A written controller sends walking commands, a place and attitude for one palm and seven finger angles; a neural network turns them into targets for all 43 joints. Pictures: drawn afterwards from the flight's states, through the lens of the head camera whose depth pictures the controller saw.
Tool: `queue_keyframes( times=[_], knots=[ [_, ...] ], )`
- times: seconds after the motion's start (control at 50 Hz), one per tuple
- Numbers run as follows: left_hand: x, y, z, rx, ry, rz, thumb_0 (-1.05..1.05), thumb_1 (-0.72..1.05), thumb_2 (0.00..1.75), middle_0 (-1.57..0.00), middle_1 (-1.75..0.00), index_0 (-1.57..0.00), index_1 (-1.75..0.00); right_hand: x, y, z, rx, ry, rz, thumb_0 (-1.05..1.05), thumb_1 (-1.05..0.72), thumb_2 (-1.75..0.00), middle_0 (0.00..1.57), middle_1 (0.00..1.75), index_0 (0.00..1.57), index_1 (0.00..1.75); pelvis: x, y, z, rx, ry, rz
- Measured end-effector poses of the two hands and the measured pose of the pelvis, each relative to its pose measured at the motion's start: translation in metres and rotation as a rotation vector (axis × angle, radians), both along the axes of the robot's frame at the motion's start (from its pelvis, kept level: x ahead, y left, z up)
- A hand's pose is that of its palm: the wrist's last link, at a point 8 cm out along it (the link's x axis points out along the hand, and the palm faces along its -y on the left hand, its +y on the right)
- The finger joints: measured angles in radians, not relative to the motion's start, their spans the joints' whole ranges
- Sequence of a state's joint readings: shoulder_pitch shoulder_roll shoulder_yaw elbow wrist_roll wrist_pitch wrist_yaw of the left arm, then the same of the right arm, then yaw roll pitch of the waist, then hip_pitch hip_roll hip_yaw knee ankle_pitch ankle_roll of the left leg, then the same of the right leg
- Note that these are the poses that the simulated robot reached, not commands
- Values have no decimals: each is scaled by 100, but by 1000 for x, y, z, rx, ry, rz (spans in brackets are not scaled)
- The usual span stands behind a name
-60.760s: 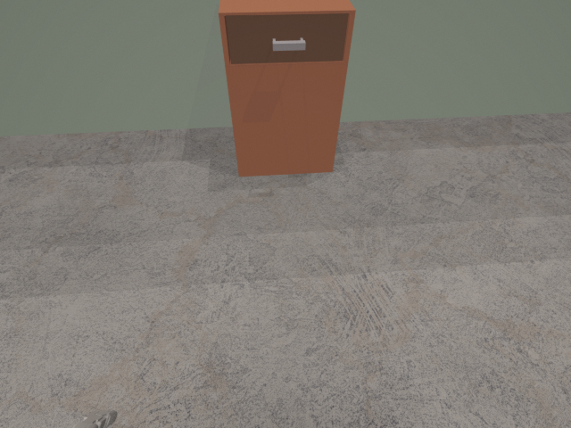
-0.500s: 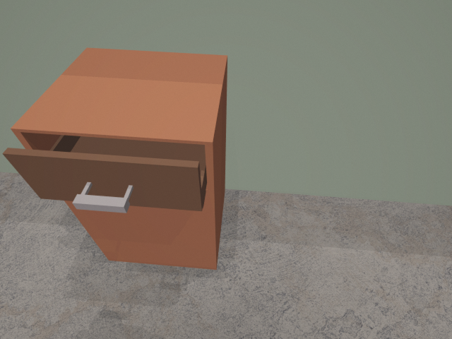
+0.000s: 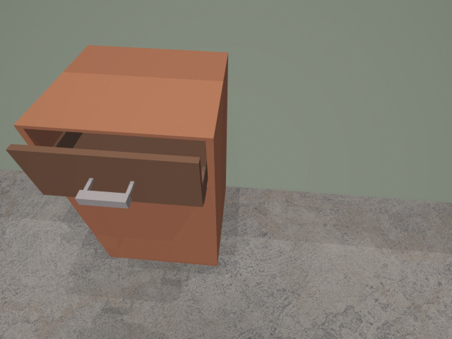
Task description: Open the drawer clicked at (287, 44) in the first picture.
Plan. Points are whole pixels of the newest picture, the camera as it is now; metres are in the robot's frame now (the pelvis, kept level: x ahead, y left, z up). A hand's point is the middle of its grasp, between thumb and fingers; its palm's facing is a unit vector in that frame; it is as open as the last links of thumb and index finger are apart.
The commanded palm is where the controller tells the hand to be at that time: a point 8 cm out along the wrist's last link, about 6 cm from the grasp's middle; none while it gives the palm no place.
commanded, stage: shuffle to correct the standing spot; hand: left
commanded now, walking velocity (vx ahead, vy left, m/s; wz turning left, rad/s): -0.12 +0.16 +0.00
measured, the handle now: (107, 191) +0.45 +0.32 -0.07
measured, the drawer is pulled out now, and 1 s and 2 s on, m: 0.08 0.08 0.08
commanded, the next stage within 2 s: come to a stop and stand still in 0.40 s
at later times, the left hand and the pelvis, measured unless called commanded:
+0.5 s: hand out of the picture -0.03 +0.30 -0.18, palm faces +0.09 -0.95 -0.29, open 7.4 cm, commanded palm none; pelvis -0.07 +0.08 -0.01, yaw +1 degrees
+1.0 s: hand out of the picture -0.13 +0.27 -0.18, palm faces +0.01 -0.99 -0.13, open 7.4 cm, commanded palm none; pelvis -0.09 +0.12 -0.01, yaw -1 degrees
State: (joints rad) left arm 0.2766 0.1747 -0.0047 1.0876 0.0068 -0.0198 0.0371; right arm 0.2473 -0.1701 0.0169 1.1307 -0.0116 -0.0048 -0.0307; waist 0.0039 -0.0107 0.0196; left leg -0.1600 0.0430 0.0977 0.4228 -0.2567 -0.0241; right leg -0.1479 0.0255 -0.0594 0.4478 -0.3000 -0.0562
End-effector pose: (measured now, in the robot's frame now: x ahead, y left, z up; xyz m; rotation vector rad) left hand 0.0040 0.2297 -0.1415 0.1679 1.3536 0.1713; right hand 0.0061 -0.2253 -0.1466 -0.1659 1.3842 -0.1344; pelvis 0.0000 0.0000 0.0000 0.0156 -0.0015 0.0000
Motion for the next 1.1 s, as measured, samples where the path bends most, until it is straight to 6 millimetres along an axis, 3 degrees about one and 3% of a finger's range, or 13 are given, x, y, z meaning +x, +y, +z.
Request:
queue_keyframes(
  times=[0.18, 0.32, 0.4, 0.5, 0.58, 0.66, 0.8, 0.9, 1.0, 1.1],
  knots=[
    [-19, 19, -2, 21, -19, 42, 0, 91, 90, -20, -30, -20, -30, 8, 4, 0, -25, -32, 19, 0, -91, -90, 20, 30, 20, 30, -20, 15, -4, 3, -8, 13],
    [-43, 62, -11, 16, -2, 57, 0, 91, 90, -20, -30, -20, -30, 20, 30, 11, -52, -122, 39, 0, -91, -90, 20, 30, 20, 30, -41, 49, -8, 20, -10, 19],
    [-47, 95, -19, 38, 0, 62, 0, 91, 90, -20, -30, -20, -30, 10, 50, 5, -63, -143, 55, 0, -91, -90, 20, 30, 20, 30, -56, 70, -17, 5, -7, 18],
    [-47, 116, -6, 75, -38, 54, 0, 91, 90, -19, -30, -20, -30, -9, 75, 1, -25, -121, 64, 0, -90, -90, 20, 30, 20, 30, -73, 82, -12, -7, 5, 22],
    [-55, 116, 5, 90, -57, 31, 0, 91, 90, -19, -30, -19, -30, -23, 88, -7, 15, -135, 41, 0, -91, -90, 20, 30, 21, 30, -86, 87, -11, 1, 9, 15],
    [-73, 105, 6, 93, -58, 6, 0, 91, 90, -19, -30, -19, -30, -44, 92, -18, 58, -142, -5, 0, -92, -90, 20, 30, 21, 30, -96, 86, -14, 27, 7, 0],
    [-112, 77, 10, -6, -4, 21, 0, 91, 90, -19, -30, -20, -30, -85, 86, -1, 45, -51, -20, 0, -93, -90, 20, 30, 20, 30, -96, 88, 3, 15, 1, -6],
    [-128, 71, 0, -74, 47, 40, 0, 91, 90, -20, -30, -20, -30, -104, 90, 7, 3, 14, -21, 0, -92, -90, 20, 30, 20, 30, -92, 96, 3, 3, 8, -7],
    [-135, 86, -13, -88, 99, 4, 0, 91, 90, -20, -30, -20, -30, -102, 109, 1, -30, -2, -34, 1, -91, -90, 20, 30, 20, 30, -93, 121, -8, -57, 28, -14],
    [-118, 121, -17, -60, 85, -10, 0, 91, 90, -20, -30, -20, -30, -101, 144, 0, -20, -25, -23, 1, -93, -90, 20, 30, 20, 30, -92, 142, -9, -40, 7, -21]
  ],
)
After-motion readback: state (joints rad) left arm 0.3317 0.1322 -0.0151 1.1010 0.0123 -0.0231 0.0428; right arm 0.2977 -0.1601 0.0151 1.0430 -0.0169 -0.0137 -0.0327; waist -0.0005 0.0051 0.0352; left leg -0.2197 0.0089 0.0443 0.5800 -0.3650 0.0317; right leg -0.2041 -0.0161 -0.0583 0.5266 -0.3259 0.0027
